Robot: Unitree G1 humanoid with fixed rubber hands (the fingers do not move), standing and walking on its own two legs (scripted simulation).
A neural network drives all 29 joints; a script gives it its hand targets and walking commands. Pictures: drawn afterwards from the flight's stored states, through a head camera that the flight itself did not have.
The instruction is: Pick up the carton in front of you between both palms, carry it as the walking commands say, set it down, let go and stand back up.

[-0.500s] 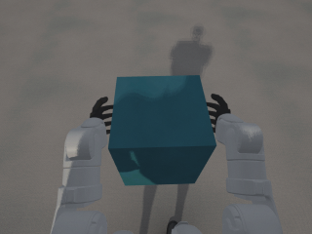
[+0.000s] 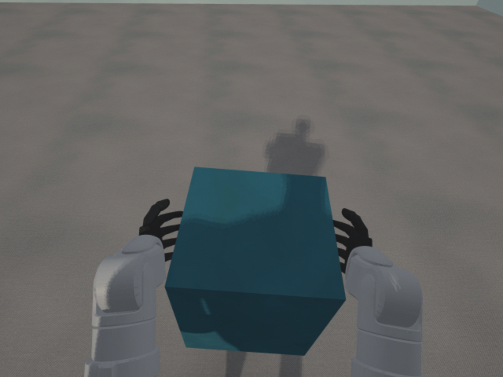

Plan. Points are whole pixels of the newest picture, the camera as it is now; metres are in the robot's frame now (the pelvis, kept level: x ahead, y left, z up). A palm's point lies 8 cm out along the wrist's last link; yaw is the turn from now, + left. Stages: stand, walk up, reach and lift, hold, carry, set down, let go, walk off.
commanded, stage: carry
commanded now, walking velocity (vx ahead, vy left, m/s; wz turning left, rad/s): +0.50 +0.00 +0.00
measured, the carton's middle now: (252, 266) +0.31 +0.00 +0.03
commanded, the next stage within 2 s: none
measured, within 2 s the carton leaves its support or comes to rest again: neither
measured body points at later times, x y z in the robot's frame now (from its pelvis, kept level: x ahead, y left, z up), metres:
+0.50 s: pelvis +0.26 -0.07 +0.02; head +0.23 -0.09 +0.47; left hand +0.52 +0.09 +0.10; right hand +0.54 -0.21 +0.09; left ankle +0.16 +0.05 -0.65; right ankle +0.31 -0.16 -0.72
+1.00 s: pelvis +0.55 -0.03 +0.01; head +0.55 -0.02 +0.46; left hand +0.82 +0.13 +0.07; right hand +0.82 -0.18 +0.07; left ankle +0.60 +0.05 -0.72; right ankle +0.43 -0.15 -0.63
